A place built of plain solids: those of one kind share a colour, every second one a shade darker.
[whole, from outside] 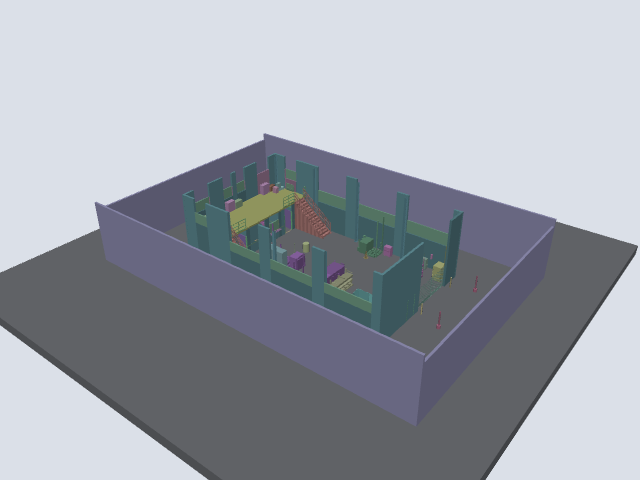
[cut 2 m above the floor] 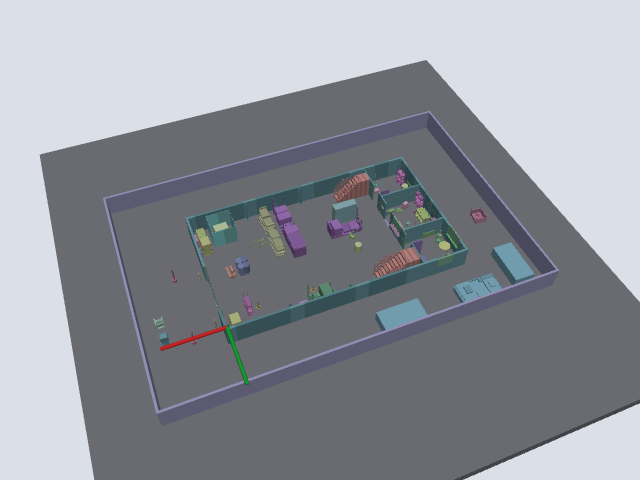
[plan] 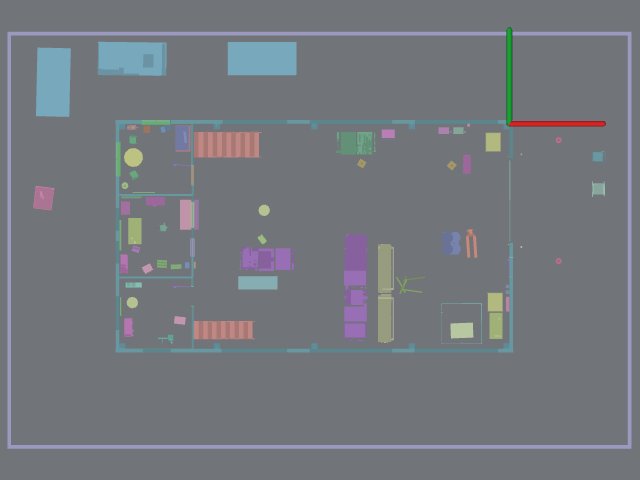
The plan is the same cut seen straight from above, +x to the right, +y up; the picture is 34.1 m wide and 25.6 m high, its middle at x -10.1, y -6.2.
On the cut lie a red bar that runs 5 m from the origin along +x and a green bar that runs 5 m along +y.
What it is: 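A works' own stores building on a factory's ground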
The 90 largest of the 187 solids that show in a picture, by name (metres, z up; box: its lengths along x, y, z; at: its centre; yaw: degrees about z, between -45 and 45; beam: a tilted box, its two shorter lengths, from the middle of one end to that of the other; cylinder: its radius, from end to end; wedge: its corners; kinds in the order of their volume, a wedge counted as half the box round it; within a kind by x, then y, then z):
{
 "yard_bound_1": {"box": [0.2, 22.24, 5.31], "at": [-26.67, -6.22, 2.6]},
 "yard_bound_2": {"box": [33.29, 0.2, 6.01], "at": [-10.13, -17.24, 2.96]},
 "yard_bound_3": {"box": [33.29, 0.2, 5.98], "at": [-10.13, 4.8, 2.94]},
 "yard_bound_4": {"box": [0.2, 22.24, 5.31], "at": [6.42, -6.22, 2.6]},
 "wall_1": {"box": [0.2, 1.21, 6.55], "at": [-20.9, -11.6, 3.23]},
 "wall_2": {"box": [0.2, 1.81, 4.21], "at": [-20.9, -10.1, 2.06]},
 "wall_3": {"box": [0.2, 1.01, 6.55], "at": [-20.9, -8.7, 3.23]},
 "wall_4": {"box": [0.2, 0.76, 6.55], "at": [-20.9, -7.83, 3.23]},
 "wall_5": {"box": [0.2, 1.21, 4.21], "at": [-20.9, -6.85, 2.06]},
 "wall_6": {"box": [0.2, 0.56, 6.55], "at": [-20.9, -5.97, 3.23]},
 "wall_7": {"box": [0.2, 1.21, 4.21], "at": [-20.9, -5.1, 2.06]},
 "wall_8": {"box": [0.2, 0.71, 6.55], "at": [-20.9, -4.15, 3.23]},
 "wall_9": {"box": [0.2, 1.01, 6.55], "at": [-20.9, -3.3, 3.23]},
 "wall_10": {"box": [0.2, 1.81, 0.95], "at": [-20.9, -1.9, 0.42]},
 "wall_11": {"box": [0.2, 1.21, 6.55], "at": [-20.9, -0.4, 3.23]},
 "wall_12": {"box": [1.41, 0.2, 6.55], "at": [-20.3, 0.1, 3.23]},
 "wall_13": {"box": [1.46, 0.2, 6.55], "at": [-20.27, -12.1, 3.23]},
 "wall_14": {"box": [3.9, 0.06, 2.85], "at": [-18.85, -8.23, 1.38]},
 "wall_15": {"box": [3.9, 0.06, 2.85], "at": [-18.85, -8.17, 1.38]},
 "wall_16": {"box": [3.9, 0.06, 2.85], "at": [-18.85, -3.83, 1.38]},
 "wall_17": {"box": [3.9, 0.06, 2.85], "at": [-18.85, -3.77, 1.38]},
 "wall_18": {"box": [1.46, 0.2, 1.05], "at": [-18.82, 0.1, 0.47]},
 "wall_19": {"box": [1.51, 0.2, 4.21], "at": [-18.8, -12.1, 2.06]},
 "wall_20": {"box": [1.16, 0.2, 6.55], "at": [-17.48, -12.1, 3.23]},
 "wall_21": {"box": [1.16, 0.2, 6.55], "at": [-17.48, 0.1, 3.23]},
 "wall_22": {"box": [0.06, 2.25, 2.85], "at": [-16.93, -10.87, 1.38]},
 "wall_23": {"box": [0.06, 2.21, 2.85], "at": [-16.93, -1.1, 1.38]},
 "wall_24": {"box": [0.06, 2.25, 2.97], "at": [-16.87, -10.87, 1.44]},
 "wall_25": {"box": [0.06, 2.21, 2.97], "at": [-16.87, -1.1, 1.44]},
 "wall_26": {"box": [1.56, 0.2, 6.55], "at": [-16.12, -12.1, 3.23]},
 "wall_27": {"box": [1.61, 0.2, 6.55], "at": [-16.1, 0.1, 3.23]},
 "wall_28": {"box": [3.51, 0.2, 2.85], "at": [-13.6, -12.1, 1.38]},
 "wall_29": {"box": [3.46, 0.2, 2.85], "at": [-13.57, 0.1, 1.38]},
 "wall_30": {"box": [1.21, 0.2, 6.55], "at": [-11.25, -12.1, 3.23]},
 "wall_31": {"box": [1.21, 0.2, 6.55], "at": [-11.25, 0.1, 3.23]},
 "wall_32": {"box": [4.41, 0.2, 2.85], "at": [-8.45, -12.1, 1.38]},
 "wall_33": {"box": [4.41, 0.2, 2.85], "at": [-8.45, 0.1, 1.38]},
 "wall_34": {"box": [1.21, 0.2, 6.55], "at": [-5.65, -12.1, 3.23]},
 "wall_35": {"box": [1.21, 0.2, 6.55], "at": [-5.65, 0.1, 3.23]},
 "wall_36": {"box": [4.46, 0.2, 2.85], "at": [-2.83, -12.1, 1.38]},
 "wall_37": {"box": [4.46, 0.2, 2.85], "at": [-2.83, 0.1, 1.38]},
 "wall_38": {"box": [0.81, 0.2, 6.55], "at": [-0.2, -12.1, 3.23]},
 "wall_39": {"box": [0.81, 0.2, 6.55], "at": [-0.2, 0.1, 3.23]},
 "wall_40": {"box": [0.2, 5.86, 6.55], "at": [0.1, -9.28, 3.23]},
 "wall_41": {"box": [0.2, 2.06, 6.55], "at": [0.1, -0.82, 3.23]},
 "beyond_skip_1": {"box": [1.78, 3.66, 0.95], "at": [-24.32, 2.21, 0.82], "yaw": -1.3},
 "beyond_skip_2": {"box": [3.36, 1.66, 0.58], "at": [-20.12, 3.46, 0.8], "yaw": -0.7},
 "beyond_skip_3": {"box": [3.66, 1.78, 0.94], "at": [-13.19, 3.47, 0.82], "yaw": -0.1},
 "stair_1": {"box": [0.26, 0.98, 2.8], "at": [-16.7, -11.01, 1.35]},
 "stair_2": {"box": [0.27, 1.37, 2.81], "at": [-16.7, -1.12, 1.36]},
 "stair_3": {"box": [0.26, 0.98, 2.59], "at": [-16.46, -11.01, 1.24]},
 "stair_4": {"box": [0.27, 1.37, 2.62], "at": [-16.45, -1.12, 1.26]},
 "stair_5": {"box": [0.26, 0.98, 2.38], "at": [-16.22, -11.01, 1.14]},
 "stair_6": {"box": [0.27, 1.37, 2.42], "at": [-16.2, -1.12, 1.16]},
 "stair_7": {"box": [0.26, 0.98, 2.16], "at": [-15.98, -11.01, 1.03]},
 "stair_8": {"box": [0.27, 1.37, 2.22], "at": [-15.96, -1.12, 1.06]},
 "stair_9": {"box": [0.26, 0.98, 1.95], "at": [-15.74, -11.01, 0.93]},
 "stair_10": {"box": [0.27, 1.37, 2.02], "at": [-15.71, -1.12, 0.96]},
 "stair_11": {"box": [0.26, 0.98, 1.74], "at": [-15.51, -11.01, 0.82]},
 "stair_12": {"box": [0.27, 1.37, 1.83], "at": [-15.46, -1.12, 0.86]},
 "stair_13": {"box": [0.26, 0.98, 1.53], "at": [-15.27, -11.01, 0.71]},
 "stair_14": {"box": [0.27, 1.37, 1.63], "at": [-15.21, -1.12, 0.76]},
 "stair_15": {"box": [0.26, 0.98, 1.32], "at": [-15.03, -11.01, 0.61]},
 "stair_16": {"box": [0.27, 1.37, 1.43], "at": [-14.97, -1.12, 0.67]},
 "stair_17": {"box": [0.27, 1.37, 1.23], "at": [-14.72, -1.12, 0.57]},
 "stair_18": {"box": [0.27, 1.37, 1.04], "at": [-14.47, -1.12, 0.47]},
 "stair_19": {"box": [0.27, 1.37, 0.84], "at": [-14.23, -1.12, 0.37]},
 "raised_floor_deck_1": {"box": [4.02, 12.06, 0.16], "at": [-18.82, -6.0, 2.88]},
 "rack_mid_1": {"box": [0.76, 1.12, 1.04], "at": [-12.07, -7.22, 0.66], "yaw": 1.2},
 "rack_mid_2": {"box": [1.1, 0.75, 0.97], "at": [-8.23, -11.02, 0.44]},
 "rack_mid_3": {"box": [1.14, 0.77, 0.86], "at": [-8.22, -8.23, 0.69]},
 "rack_mid_4": {"box": [1.2, 0.8, 0.99], "at": [-8.21, -10.15, 0.45]},
 "rack_mid_5": {"box": [1.2, 0.56, 1.01], "at": [-8.18, -6.33, 0.61]},
 "rack_mid_6": {"box": [1.11, 2.7, 1.16], "at": [-8.17, -7.26, 0.53]},
 "longspan_1": {"box": [2.1, 0.7, 2.05], "at": [-13.41, -8.49, 0.97]},
 "window_pane_1": {"box": [3.5, 0.1, 0.91], "at": [-13.6, -12.15, 3.24]},
 "window_pane_2": {"box": [3.45, 0.1, 1.21], "at": [-13.57, 0.15, 3.39]},
 "window_pane_3": {"box": [4.4, 0.1, 0.91], "at": [-8.45, -12.15, 3.24]},
 "window_pane_4": {"box": [4.4, 0.1, 1.21], "at": [-8.45, 0.15, 3.39]},
 "window_pane_5": {"box": [4.45, 0.1, 0.91], "at": [-2.83, -12.15, 3.24]},
 "window_pane_6": {"box": [4.45, 0.1, 1.21], "at": [-2.83, 0.15, 3.39]},
 "card_cage_1": {"box": [0.76, 0.95, 1.45], "at": [-0.86, -0.98, 0.68]},
 "card_cage_2": {"box": [0.76, 0.95, 1.45], "at": [-0.76, -9.51, 0.68]},
 "rack1n_mid_1": {"box": [0.82, 1.22, 1.24], "at": [-8.58, -1.04, 0.57]},
 "crate_1": {"box": [1.2, 0.8, 0.95], "at": [-2.53, -11.03, 0.42], "yaw": 2.2},
 "filing_lateral_1": {"box": [0.48, 0.9, 1.05], "at": [-20.51, -7.0, 3.44]},
 "filing_lateral_2": {"box": [0.48, 0.9, 1.05], "at": [-20.51, -2.08, 3.44]},
 "wall_over_deck_1": {"box": [0.1, 3.86, 2.22], "at": [-20.86, -1.9, 4.05]},
 "bar_rack_1": {"box": [0.71, 2.53, 0.19], "at": [-6.65, -7.71, 0.91]},
 "filing_lateral_low_1": {"box": [0.48, 0.9, 0.73], "at": [-20.51, -6.0, 3.27]}
}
